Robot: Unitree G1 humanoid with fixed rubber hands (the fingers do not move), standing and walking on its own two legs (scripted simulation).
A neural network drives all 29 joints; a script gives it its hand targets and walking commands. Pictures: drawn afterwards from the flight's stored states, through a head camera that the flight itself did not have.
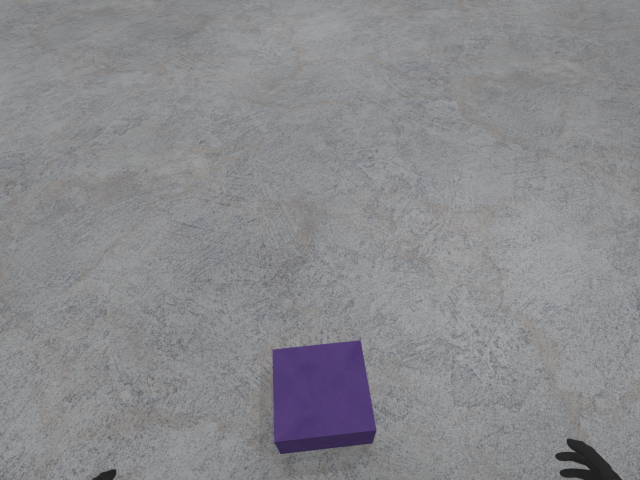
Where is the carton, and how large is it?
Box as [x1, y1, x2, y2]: [272, 340, 375, 453]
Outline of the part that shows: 360,340 272,350 274,442 280,453 372,442 375,433 375,424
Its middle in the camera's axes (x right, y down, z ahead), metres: +0.00 +0.46 +1.15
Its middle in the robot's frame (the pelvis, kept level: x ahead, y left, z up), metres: +0.44 +0.03 -0.70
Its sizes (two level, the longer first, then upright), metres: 0.268 0.254 0.146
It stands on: the floor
